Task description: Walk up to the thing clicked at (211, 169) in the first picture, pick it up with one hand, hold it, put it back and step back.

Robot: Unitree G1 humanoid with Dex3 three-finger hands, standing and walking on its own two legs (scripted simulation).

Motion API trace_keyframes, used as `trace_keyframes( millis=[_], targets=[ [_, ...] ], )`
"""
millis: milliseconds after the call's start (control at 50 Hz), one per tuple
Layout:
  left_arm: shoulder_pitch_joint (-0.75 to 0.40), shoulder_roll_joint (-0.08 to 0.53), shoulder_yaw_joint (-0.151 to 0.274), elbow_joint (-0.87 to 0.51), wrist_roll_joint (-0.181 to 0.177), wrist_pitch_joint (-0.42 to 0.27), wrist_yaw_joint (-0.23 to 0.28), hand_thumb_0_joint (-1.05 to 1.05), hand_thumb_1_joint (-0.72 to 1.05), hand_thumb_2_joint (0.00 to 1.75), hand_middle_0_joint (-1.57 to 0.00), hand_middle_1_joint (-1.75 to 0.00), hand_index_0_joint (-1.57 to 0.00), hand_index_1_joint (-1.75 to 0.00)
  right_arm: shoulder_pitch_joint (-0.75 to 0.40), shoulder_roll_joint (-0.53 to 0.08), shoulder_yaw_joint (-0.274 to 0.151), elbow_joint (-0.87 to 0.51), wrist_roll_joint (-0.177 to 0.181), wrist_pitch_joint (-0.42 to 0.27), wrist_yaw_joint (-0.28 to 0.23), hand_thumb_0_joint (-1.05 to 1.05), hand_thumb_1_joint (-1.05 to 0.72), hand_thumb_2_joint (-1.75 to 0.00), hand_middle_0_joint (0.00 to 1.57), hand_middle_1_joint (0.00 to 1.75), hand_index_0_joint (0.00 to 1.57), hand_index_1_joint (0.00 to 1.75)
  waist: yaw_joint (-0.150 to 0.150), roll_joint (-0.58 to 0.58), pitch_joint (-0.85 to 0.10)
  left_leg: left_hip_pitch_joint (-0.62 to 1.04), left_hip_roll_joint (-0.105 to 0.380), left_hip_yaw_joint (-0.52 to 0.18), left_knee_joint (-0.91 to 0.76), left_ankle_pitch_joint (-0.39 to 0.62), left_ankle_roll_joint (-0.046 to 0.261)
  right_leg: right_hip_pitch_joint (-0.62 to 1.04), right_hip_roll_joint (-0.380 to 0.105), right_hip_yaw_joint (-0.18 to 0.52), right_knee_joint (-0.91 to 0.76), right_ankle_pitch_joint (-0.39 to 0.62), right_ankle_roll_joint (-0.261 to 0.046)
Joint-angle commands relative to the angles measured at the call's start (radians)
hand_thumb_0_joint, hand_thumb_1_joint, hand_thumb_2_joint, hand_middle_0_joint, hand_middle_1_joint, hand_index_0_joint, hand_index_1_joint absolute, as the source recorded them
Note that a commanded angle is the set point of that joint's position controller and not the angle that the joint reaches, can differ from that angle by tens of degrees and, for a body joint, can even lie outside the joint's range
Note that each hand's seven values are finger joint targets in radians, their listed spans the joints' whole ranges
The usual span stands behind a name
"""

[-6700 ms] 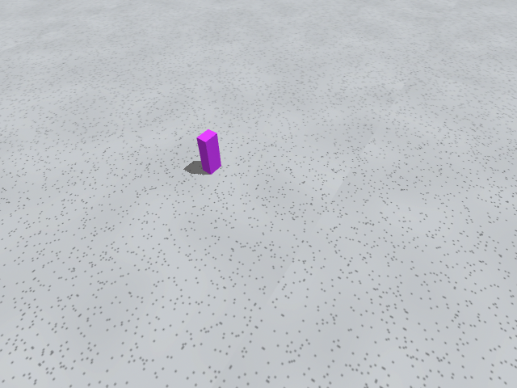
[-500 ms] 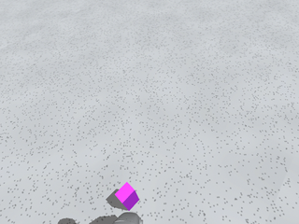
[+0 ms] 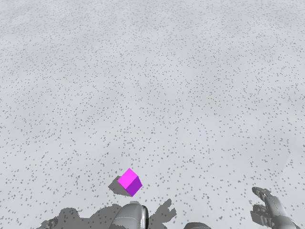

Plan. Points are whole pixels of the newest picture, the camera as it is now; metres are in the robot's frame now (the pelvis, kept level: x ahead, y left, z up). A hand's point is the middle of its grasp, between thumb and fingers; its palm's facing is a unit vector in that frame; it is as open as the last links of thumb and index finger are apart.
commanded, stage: walk up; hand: left
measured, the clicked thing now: (130, 183) +0.35 +0.18 -0.63
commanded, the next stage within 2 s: stand in 1.28 s
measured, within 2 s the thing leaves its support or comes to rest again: neither
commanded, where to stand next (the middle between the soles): +0.02 +0.01 m, yaw +0 degrees
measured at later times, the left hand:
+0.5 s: hand out of the picture +0.05 +0.27 -0.13, palm faces +0.02 -0.94 -0.34, open 7.4 cm
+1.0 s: hand out of the picture +0.03 +0.32 -0.13, palm faces +0.11 -0.87 -0.47, open 7.4 cm
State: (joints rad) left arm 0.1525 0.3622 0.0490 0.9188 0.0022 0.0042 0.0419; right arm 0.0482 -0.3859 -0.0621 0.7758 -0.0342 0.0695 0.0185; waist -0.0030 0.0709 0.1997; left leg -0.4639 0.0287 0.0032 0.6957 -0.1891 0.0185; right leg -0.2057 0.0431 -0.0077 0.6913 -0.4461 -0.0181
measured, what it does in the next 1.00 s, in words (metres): steps on the spot: left foot, then right foot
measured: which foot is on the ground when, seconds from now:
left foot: down 0.00-0.02, up 0.04-0.28, down 0.30-0.64, up 0.66-0.92, down 0.94-1.00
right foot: down 0.00-0.32, up 0.34-0.58, down 0.60-0.98, up 1.00-1.00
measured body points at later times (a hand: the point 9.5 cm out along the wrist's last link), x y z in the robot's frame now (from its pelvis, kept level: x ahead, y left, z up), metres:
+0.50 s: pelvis +0.00 +0.00 +0.03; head +0.00 +0.02 +0.47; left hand +0.05 +0.32 -0.10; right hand +0.06 -0.31 -0.08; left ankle -0.02 +0.13 -0.71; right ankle +0.04 -0.13 -0.67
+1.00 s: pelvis -0.04 +0.02 +0.00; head -0.02 +0.01 +0.45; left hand +0.02 +0.36 -0.09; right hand +0.02 -0.30 -0.13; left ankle -0.05 +0.14 -0.71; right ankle +0.08 -0.13 -0.70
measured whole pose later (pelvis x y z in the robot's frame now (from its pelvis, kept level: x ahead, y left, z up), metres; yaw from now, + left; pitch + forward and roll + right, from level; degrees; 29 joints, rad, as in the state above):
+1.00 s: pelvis -0.04 +0.02 +0.00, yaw +5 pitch -3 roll +2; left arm 0.19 0.43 0.07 0.90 0.03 0.01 0.03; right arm 0.29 -0.38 -0.06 0.94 -0.04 0.05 0.03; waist 0.03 -0.02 0.09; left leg -0.24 -0.04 0.00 0.70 -0.39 0.00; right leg -0.47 -0.10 0.06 0.77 -0.35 -0.01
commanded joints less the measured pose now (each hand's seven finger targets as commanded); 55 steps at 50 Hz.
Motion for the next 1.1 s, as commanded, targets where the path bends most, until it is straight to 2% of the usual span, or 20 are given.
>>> trace_keyframes(
  millis=[0,20,80,180,240,280,300,340,400,560,600,640,720,860,900,920,960,980,1040,1080],
  targets=[
    [0.048,0.407,0.098,-0.094,0.053,-0.034,0.008,0.00,0.90,0.90,-0.20,-0.30,-0.20,-0.30,-0.015,-0.182,-0.049,-0.076,0.022,-0.001,-0.019,0.00,-0.90,-0.90,0.20,0.30,0.20,0.30,0.064,-0.312,-0.134,-0.061,-0.089,-0.147,0.264,-0.420,-0.006,-0.158,-0.489,0.612,-0.441,0.133,-0.246],
    [-0.013,0.400,0.094,-0.116,0.054,-0.039,0.009,0.00,0.90,0.90,-0.20,-0.30,-0.20,-0.30,-0.019,-0.223,-0.066,-0.057,0.017,-0.002,-0.025,0.00,-0.90,-0.90,0.20,0.30,0.20,0.30,0.048,-0.285,-0.067,0.028,-0.062,-0.220,0.385,-0.402,-0.019,-0.279,-0.518,0.628,-0.429,0.242,-0.289],
    [-0.065,0.218,0.057,-0.103,0.028,-0.049,0.003,0.00,0.90,0.90,-0.20,-0.30,-0.20,-0.30,0.100,-0.154,-0.037,0.028,0.043,-0.027,-0.016,0.00,-0.90,-0.90,0.20,0.30,0.20,0.30,-0.039,-0.191,-0.102,-0.012,-0.123,-0.187,0.333,-0.249,-0.012,-0.022,-0.235,0.141,-0.255,0.705,-0.125],
    [0.097,0.241,0.076,-0.107,0.051,-0.039,-0.026,0.00,0.90,0.90,-0.20,-0.30,-0.20,-0.30,0.064,-0.170,-0.019,0.029,0.027,-0.076,-0.013,0.00,-0.90,-0.90,0.20,0.30,0.20,0.30,0.080,-0.310,-0.199,-0.002,-0.079,0.004,-0.014,-0.258,-0.035,0.231,-0.202,0.164,-0.263,0.336,-0.141],
    [0.118,0.273,0.081,-0.122,0.029,-0.017,-0.049,0.00,0.90,0.90,-0.20,-0.30,-0.20,-0.30,0.147,-0.159,-0.031,0.052,0.014,-0.116,-0.018,0.00,-0.90,-0.90,0.20,0.30,0.20,0.30,0.036,-0.269,-0.206,0.192,-0.090,0.054,-0.306,-0.152,-0.013,0.148,-0.232,0.156,-0.155,0.371,-0.143],
    [0.128,0.183,0.048,-0.145,0.011,-0.018,-0.052,0.00,0.90,0.90,-0.20,-0.30,-0.20,-0.30,0.272,-0.226,-0.066,0.078,-0.003,-0.139,-0.031,0.00,-0.90,-0.90,0.20,0.30,0.20,0.30,-0.027,-0.039,-0.288,0.553,0.075,-0.251,-0.423,-0.067,0.063,-0.126,-0.120,0.057,0.181,0.266,-0.043],
    [0.136,0.115,0.031,-0.162,0.008,-0.021,-0.054,0.00,0.90,0.90,-0.20,-0.30,-0.20,-0.30,0.272,-0.292,-0.075,0.060,-0.015,-0.146,-0.032,0.00,-0.90,-0.90,0.20,0.30,0.20,0.30,-0.007,0.115,-0.265,0.699,0.281,-0.551,-0.401,0.044,0.136,-0.440,0.007,0.011,0.308,-0.119,0.004],
    [0.039,0.263,0.062,-0.154,0.015,-0.022,-0.038,0.00,0.90,0.90,-0.20,-0.30,-0.20,-0.30,0.277,-0.342,-0.091,0.062,0.016,-0.139,-0.027,0.00,-0.90,-0.90,0.20,0.30,0.20,0.30,-0.046,0.053,-0.136,0.408,0.399,-0.620,-0.446,-0.127,0.312,-0.377,-0.096,0.131,0.381,-0.145,-0.022],
    [0.097,0.231,0.060,-0.127,0.009,-0.030,-0.057,0.00,0.90,0.90,-0.20,-0.30,-0.20,-0.30,0.212,-0.239,-0.048,0.030,0.013,-0.146,-0.026,0.00,-0.90,-0.90,0.20,0.30,0.20,0.30,0.002,0.068,-0.083,0.360,0.200,-0.272,-0.393,0.061,0.191,-0.327,-0.101,0.121,0.249,-0.007,-0.017],
    [0.183,0.223,0.058,-0.022,-0.001,-0.053,-0.013,0.00,0.90,0.90,-0.20,-0.30,-0.20,-0.30,0.089,-0.190,-0.029,-0.022,0.028,-0.057,-0.008,0.00,-0.90,-0.90,0.20,0.30,0.20,0.30,0.039,0.107,-0.151,0.077,0.057,-0.050,-0.097,0.107,0.097,0.105,-0.028,-0.060,-0.166,0.376,0.017],
    [0.194,0.326,0.083,-0.025,0.016,-0.062,0.004,0.00,0.90,0.90,-0.20,-0.30,-0.20,-0.30,0.147,-0.130,-0.017,-0.025,0.038,-0.035,-0.009,0.00,-0.90,-0.90,0.20,0.30,0.20,0.30,0.044,-0.151,-0.171,-0.023,-0.055,-0.023,0.139,-0.181,0.032,0.124,-0.240,0.233,-0.293,0.477,-0.044],
    [0.083,0.409,0.091,-0.071,0.023,-0.059,0.014,0.00,0.90,0.90,-0.20,-0.30,-0.20,-0.30,0.214,-0.198,-0.046,0.000,0.024,0.006,-0.018,0.00,-0.90,-0.90,0.20,0.30,0.20,0.30,0.011,-0.206,-0.157,0.062,-0.055,-0.157,0.464,-0.451,0.005,-0.140,-0.493,0.590,-0.437,0.181,-0.235],
    [0.027,0.312,0.083,-0.081,0.022,-0.052,0.015,0.00,0.90,0.90,-0.20,-0.30,-0.20,-0.30,0.267,-0.215,-0.066,0.049,0.028,0.003,-0.007,0.00,-0.90,-0.90,0.20,0.30,0.20,0.30,-0.010,-0.187,-0.177,0.030,-0.059,-0.195,0.519,-0.291,-0.004,-0.133,-0.314,0.304,-0.388,-0.026,-0.149],
    [0.006,0.313,0.095,-0.112,0.051,-0.031,-0.008,0.00,0.90,0.90,-0.20,-0.30,-0.20,-0.30,0.281,-0.203,-0.051,0.076,0.019,-0.026,0.009,0.00,-0.90,-0.90,0.20,0.30,0.20,0.30,0.028,-0.357,-0.256,0.123,-0.038,-0.007,0.022,-0.397,-0.020,-0.062,-0.281,0.198,-0.306,-0.121,-0.162],
    [-0.014,0.298,0.081,-0.115,0.032,-0.016,-0.017,0.00,0.90,0.90,-0.20,-0.30,-0.20,-0.30,0.355,-0.197,-0.056,0.121,0.008,-0.043,0.000,0.00,-0.90,-0.90,0.20,0.30,0.20,0.30,-0.019,-0.271,-0.244,0.285,-0.048,0.033,-0.223,-0.174,0.003,-0.166,-0.258,0.153,-0.188,-0.074,-0.121],
    [0.028,0.242,0.062,-0.108,0.019,-0.008,-0.017,0.00,0.90,0.90,-0.20,-0.30,-0.20,-0.30,0.340,-0.210,-0.062,0.128,-0.007,-0.052,-0.004,0.00,-0.90,-0.90,0.20,0.30,0.20,0.30,-0.008,-0.140,-0.222,0.341,-0.044,-0.043,-0.284,-0.160,0.013,-0.255,-0.204,0.113,-0.062,-0.102,-0.073],
    [0.010,0.205,0.048,-0.102,0.005,-0.005,-0.005,0.00,0.90,0.90,-0.20,-0.30,-0.20,-0.30,0.191,-0.364,-0.079,0.041,-0.027,-0.063,-0.010,0.00,-0.90,-0.90,0.20,0.30,0.20,0.30,-0.009,0.117,-0.098,0.129,0.303,-0.621,-0.505,-0.607,0.150,-0.435,-0.025,0.056,0.222,-0.109,0.002],
    [-0.049,0.283,0.069,-0.084,0.010,-0.011,0.000,0.00,0.90,0.90,-0.20,-0.30,-0.20,-0.30,0.152,-0.372,-0.076,0.045,-0.011,-0.063,-0.006,0.00,-0.90,-0.90,0.20,0.30,0.20,0.30,-0.032,0.109,-0.018,-0.113,0.337,-0.628,-0.541,-0.681,0.225,-0.280,-0.060,0.134,0.309,-0.129,-0.007],
    [0.079,0.215,0.053,-0.024,-0.011,-0.015,-0.022,0.00,0.90,0.90,-0.20,-0.30,-0.20,-0.30,0.062,-0.229,-0.034,0.039,-0.012,-0.093,-0.021,0.00,-0.90,-0.90,0.20,0.30,0.20,0.30,0.048,0.038,-0.027,0.068,0.157,-0.281,-0.395,-0.245,0.130,-0.273,-0.027,0.154,0.282,0.051,-0.013],
    [0.051,0.220,0.046,-0.024,-0.001,-0.020,-0.032,0.00,0.90,0.90,-0.20,-0.30,-0.20,-0.30,0.170,-0.256,-0.048,0.079,-0.002,-0.113,-0.021,0.00,-0.90,-0.90,0.20,0.30,0.20,0.30,-0.003,0.062,-0.105,0.277,0.174,-0.281,-0.345,-0.143,0.133,-0.322,-0.038,0.119,0.159,0.040,-0.002]
  ],
)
